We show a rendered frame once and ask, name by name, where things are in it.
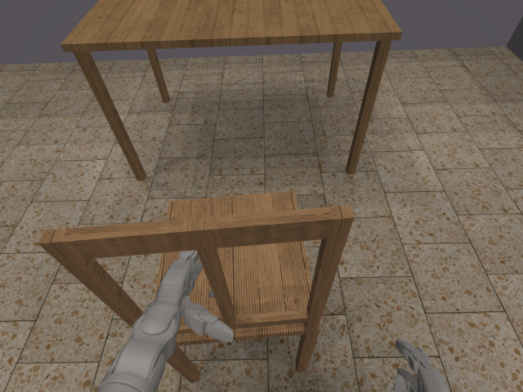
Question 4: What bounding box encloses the chair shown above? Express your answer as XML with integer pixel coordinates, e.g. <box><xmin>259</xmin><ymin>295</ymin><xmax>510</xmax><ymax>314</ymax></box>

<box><xmin>38</xmin><ymin>191</ymin><xmax>354</xmax><ymax>382</ymax></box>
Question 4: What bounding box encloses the robot left hand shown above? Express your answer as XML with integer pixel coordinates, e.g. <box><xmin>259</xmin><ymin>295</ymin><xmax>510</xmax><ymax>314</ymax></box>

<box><xmin>154</xmin><ymin>250</ymin><xmax>234</xmax><ymax>342</ymax></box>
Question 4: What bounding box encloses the robot right hand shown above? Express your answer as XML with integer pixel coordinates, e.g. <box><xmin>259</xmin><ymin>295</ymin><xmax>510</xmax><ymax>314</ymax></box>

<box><xmin>390</xmin><ymin>339</ymin><xmax>450</xmax><ymax>392</ymax></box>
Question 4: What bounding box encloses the left robot forearm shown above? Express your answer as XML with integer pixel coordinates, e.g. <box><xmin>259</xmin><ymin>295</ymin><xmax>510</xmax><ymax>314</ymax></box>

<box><xmin>97</xmin><ymin>301</ymin><xmax>181</xmax><ymax>392</ymax></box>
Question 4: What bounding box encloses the table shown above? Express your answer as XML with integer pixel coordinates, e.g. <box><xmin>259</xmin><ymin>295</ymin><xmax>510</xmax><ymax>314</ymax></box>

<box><xmin>60</xmin><ymin>0</ymin><xmax>402</xmax><ymax>180</ymax></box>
